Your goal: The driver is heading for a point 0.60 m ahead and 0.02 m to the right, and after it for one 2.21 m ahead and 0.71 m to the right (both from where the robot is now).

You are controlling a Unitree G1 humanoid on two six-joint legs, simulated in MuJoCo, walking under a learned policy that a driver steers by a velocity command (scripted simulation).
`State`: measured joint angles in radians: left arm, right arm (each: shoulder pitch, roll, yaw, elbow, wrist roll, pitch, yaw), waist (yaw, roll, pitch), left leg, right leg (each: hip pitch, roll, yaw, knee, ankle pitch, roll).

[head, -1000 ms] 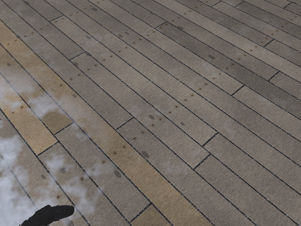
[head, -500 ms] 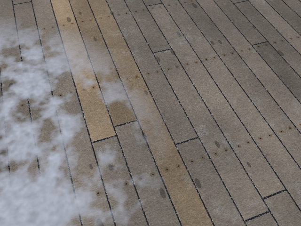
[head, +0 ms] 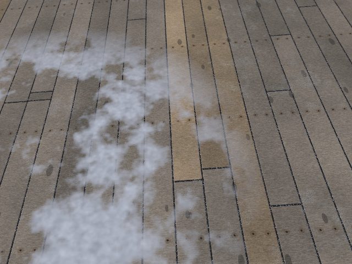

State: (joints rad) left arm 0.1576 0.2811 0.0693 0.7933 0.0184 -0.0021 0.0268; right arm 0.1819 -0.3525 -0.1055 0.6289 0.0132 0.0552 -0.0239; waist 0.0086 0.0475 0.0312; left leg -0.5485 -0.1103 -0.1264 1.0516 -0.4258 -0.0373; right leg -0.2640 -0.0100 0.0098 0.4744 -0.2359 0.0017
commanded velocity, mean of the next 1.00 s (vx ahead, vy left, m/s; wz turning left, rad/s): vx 0.17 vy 0.00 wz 0.23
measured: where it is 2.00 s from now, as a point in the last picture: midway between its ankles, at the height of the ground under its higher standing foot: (158, 214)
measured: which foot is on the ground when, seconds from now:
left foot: up 0.00-0.26, down 0.28-0.70, up 0.72-1.00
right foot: down 0.00-0.28, up 0.30-0.68, down 0.70-1.00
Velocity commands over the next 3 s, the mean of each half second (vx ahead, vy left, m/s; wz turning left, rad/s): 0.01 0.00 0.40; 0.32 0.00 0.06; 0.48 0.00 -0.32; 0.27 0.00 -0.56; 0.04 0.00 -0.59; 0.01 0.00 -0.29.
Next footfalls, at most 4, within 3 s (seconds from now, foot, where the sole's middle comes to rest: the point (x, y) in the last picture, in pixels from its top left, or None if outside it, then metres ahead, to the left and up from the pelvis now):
0.28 left None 0.03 0.15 -0.78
0.70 right None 0.07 -0.06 -0.78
1.14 left None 0.35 0.26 -0.78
1.68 right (189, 215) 0.66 0.03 -0.78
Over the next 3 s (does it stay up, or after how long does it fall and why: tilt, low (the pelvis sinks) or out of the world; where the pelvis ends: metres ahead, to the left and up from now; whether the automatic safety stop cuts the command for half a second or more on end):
stays up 0.62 0.11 0.00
